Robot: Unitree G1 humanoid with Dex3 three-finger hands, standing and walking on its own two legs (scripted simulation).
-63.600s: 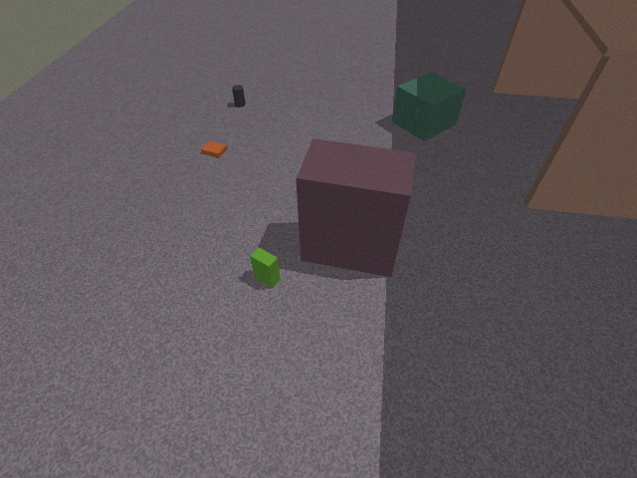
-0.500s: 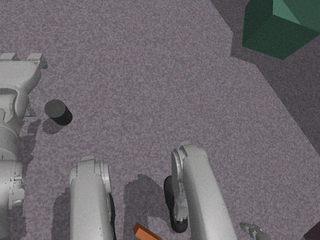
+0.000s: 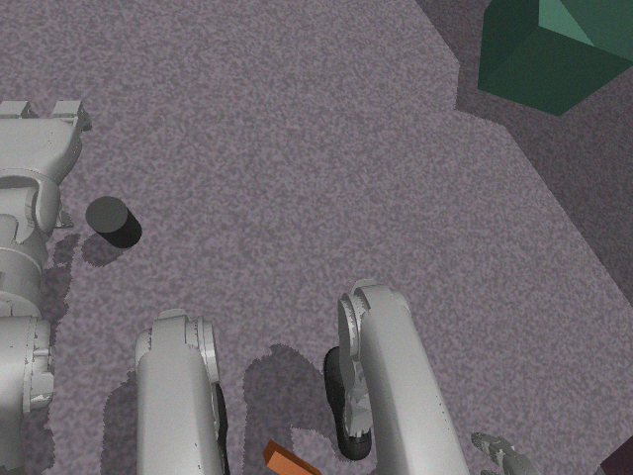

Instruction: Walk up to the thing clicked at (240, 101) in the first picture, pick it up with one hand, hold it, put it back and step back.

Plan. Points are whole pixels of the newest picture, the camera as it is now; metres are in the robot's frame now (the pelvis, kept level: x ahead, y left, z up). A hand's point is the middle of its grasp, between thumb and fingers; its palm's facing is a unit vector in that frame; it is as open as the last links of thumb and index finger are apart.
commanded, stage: withdraw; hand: left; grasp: from above
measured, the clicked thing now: (116, 224) +0.51 +0.26 -0.34
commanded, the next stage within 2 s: none
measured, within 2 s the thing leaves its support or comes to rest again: neither
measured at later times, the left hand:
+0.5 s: hand (51, 169) +0.50 +0.27 -0.10, palm faces -0.34 -0.01 -0.94, open 13.7 cm
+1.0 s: hand (42, 171) +0.50 +0.28 -0.11, palm faces -0.33 -0.01 -0.95, open 13.8 cm
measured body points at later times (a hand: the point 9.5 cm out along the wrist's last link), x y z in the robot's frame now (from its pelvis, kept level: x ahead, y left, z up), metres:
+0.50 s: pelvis +0.00 +0.00 +0.01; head +0.22 +0.06 +0.40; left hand +0.52 +0.27 -0.05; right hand +0.06 -0.28 -0.09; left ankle +0.09 +0.12 -0.36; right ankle +0.11 -0.14 -0.36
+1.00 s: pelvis +0.00 +0.00 +0.00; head +0.23 +0.05 +0.38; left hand +0.52 +0.28 -0.06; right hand +0.05 -0.28 -0.11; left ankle +0.09 +0.12 -0.36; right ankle +0.11 -0.14 -0.36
